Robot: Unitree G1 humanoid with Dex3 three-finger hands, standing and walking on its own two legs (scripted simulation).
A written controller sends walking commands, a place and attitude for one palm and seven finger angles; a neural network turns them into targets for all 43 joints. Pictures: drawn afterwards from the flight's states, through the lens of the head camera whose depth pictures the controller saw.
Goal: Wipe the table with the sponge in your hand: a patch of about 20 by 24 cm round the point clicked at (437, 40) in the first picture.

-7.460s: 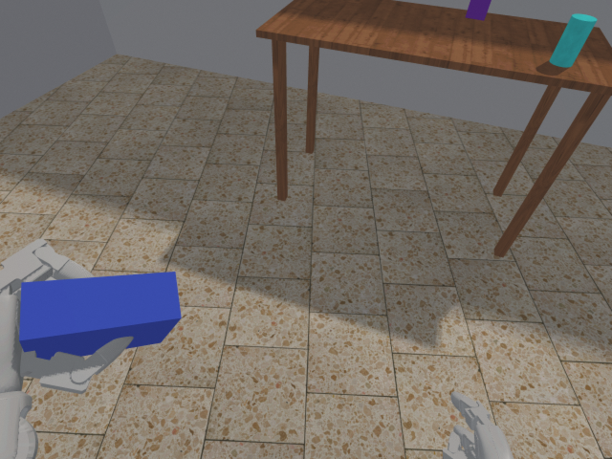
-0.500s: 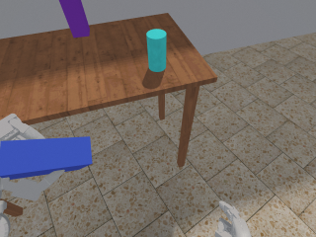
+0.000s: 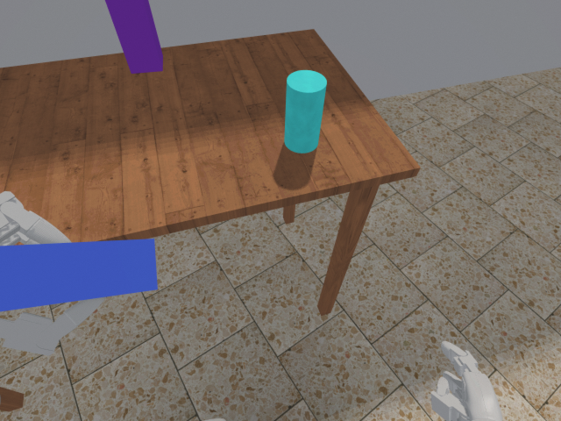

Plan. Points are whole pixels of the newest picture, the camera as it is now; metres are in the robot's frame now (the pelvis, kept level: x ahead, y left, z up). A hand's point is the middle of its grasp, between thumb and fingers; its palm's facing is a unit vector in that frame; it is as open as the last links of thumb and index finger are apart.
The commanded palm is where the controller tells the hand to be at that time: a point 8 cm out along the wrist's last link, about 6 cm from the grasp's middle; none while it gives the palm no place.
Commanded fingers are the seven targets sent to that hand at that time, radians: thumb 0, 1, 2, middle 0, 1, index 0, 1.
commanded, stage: come to a stop and stand still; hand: left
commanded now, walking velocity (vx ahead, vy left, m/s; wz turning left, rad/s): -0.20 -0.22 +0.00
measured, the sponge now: (96, 272) +0.23 +0.20 +0.17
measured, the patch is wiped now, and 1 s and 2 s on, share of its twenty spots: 0.00 0.00 0.00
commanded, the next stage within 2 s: none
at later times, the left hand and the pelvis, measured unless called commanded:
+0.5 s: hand (82, 290) +0.21 +0.20 +0.18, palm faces +0.40 -0.80 -0.44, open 9.0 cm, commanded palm +0.16 +0.24 +0.19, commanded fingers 0.00 0.10 1.30 -1.20 -1.60 -1.20 -1.60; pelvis -0.01 -0.04 +0.01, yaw -1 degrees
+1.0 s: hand (38, 413) +0.11 +0.19 +0.18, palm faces +0.47 -0.78 -0.41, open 9.0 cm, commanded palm +0.07 +0.22 +0.19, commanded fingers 0.00 0.10 1.30 -1.20 -1.60 -1.20 -1.60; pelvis -0.09 -0.06 +0.01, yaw +2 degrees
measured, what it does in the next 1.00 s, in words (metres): walks backwards: right foot, then left foot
